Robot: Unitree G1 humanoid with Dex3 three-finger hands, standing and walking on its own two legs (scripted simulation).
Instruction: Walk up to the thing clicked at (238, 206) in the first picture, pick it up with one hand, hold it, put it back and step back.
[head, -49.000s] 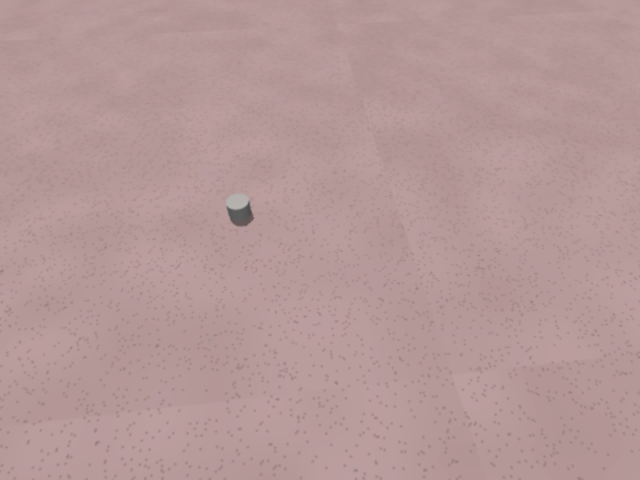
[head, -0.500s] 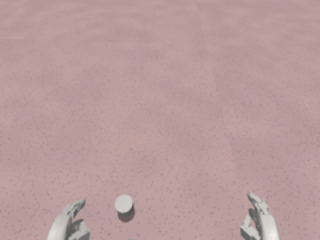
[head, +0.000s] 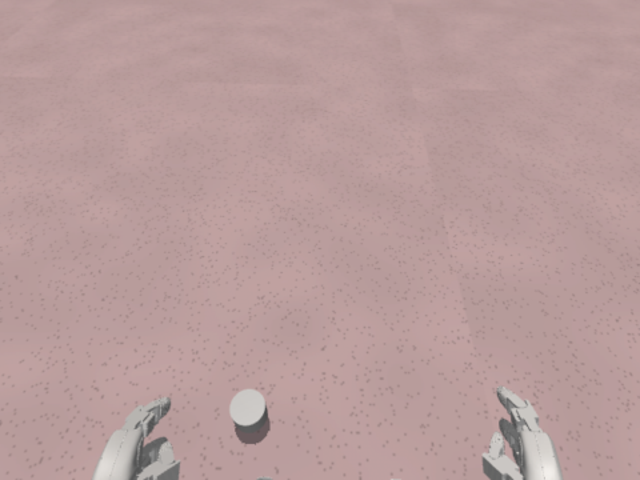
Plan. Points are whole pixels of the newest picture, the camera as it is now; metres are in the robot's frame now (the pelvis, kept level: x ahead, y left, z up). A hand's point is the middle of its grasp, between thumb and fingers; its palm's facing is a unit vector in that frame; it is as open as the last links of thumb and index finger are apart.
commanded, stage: home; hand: left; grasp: from above
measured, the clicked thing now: (249, 411) +0.42 +0.20 -0.68
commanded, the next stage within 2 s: stand in 0.26 s
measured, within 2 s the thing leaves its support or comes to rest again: neither
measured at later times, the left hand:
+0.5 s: hand out of the picture +0.15 +0.21 -0.08, palm faces +0.02 -0.95 -0.32, open 7.4 cm
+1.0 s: hand out of the picture +0.01 +0.24 -0.10, palm faces +0.06 -0.94 -0.32, open 7.4 cm
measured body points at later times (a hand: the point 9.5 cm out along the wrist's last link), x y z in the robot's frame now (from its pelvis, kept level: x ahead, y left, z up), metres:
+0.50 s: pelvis -0.01 +0.00 +0.02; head +0.02 +0.01 +0.46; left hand +0.15 +0.26 -0.06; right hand +0.14 -0.26 -0.09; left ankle +0.00 +0.13 -0.68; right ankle +0.01 -0.14 -0.68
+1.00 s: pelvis -0.01 +0.00 +0.06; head -0.02 +0.00 +0.51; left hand +0.01 +0.29 -0.08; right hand +0.06 -0.27 -0.08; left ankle +0.00 +0.13 -0.68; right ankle +0.01 -0.14 -0.68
